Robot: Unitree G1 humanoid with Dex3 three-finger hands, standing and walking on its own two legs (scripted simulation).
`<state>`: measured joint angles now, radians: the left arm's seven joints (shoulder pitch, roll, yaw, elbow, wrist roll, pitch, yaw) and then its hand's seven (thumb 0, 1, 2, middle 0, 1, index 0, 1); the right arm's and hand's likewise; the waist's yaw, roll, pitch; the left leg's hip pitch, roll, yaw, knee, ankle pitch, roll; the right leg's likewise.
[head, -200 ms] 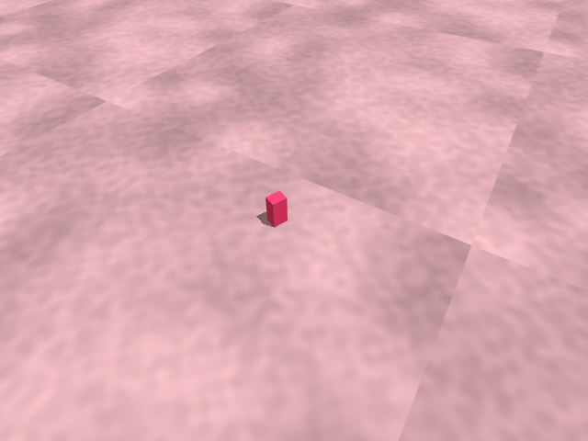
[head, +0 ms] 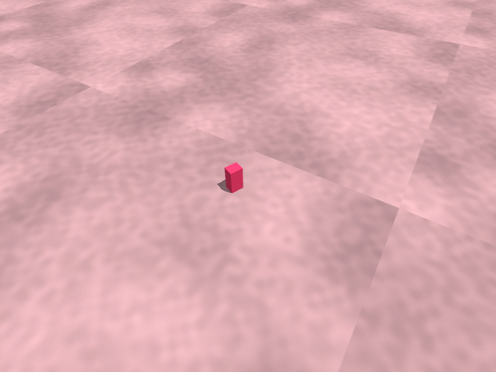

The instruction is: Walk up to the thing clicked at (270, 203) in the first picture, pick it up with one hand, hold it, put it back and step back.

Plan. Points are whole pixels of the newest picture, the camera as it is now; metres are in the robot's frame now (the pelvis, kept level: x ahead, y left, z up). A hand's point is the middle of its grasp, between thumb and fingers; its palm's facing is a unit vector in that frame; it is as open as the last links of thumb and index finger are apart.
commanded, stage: stand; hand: left
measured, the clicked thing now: (234, 177) +1.25 +0.07 -0.71
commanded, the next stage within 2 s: walk up in 0.92 s
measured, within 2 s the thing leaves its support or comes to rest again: neither
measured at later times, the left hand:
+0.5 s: hand out of the picture +0.09 +0.25 -0.15, palm faces -0.03 -0.94 -0.33, open 7.4 cm
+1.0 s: hand out of the picture +0.08 +0.25 -0.15, palm faces -0.03 -0.94 -0.33, open 7.4 cm
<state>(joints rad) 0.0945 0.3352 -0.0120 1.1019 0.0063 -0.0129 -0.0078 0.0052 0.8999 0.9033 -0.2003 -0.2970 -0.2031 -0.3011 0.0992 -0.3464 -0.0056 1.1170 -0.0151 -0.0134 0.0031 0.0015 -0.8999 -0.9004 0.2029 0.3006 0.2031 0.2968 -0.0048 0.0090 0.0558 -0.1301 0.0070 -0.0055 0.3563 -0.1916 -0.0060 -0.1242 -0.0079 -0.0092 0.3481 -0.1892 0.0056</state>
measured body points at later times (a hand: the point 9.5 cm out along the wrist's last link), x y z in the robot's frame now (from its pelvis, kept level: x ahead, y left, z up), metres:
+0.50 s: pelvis +0.01 +0.00 +0.00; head +0.02 +0.00 +0.45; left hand +0.09 +0.29 -0.13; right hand +0.09 -0.30 -0.13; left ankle +0.00 +0.12 -0.75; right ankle +0.00 -0.12 -0.75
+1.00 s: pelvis +0.01 -0.01 +0.00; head +0.01 -0.01 +0.45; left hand +0.08 +0.30 -0.13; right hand +0.08 -0.31 -0.13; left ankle +0.00 +0.12 -0.74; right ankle +0.00 -0.12 -0.74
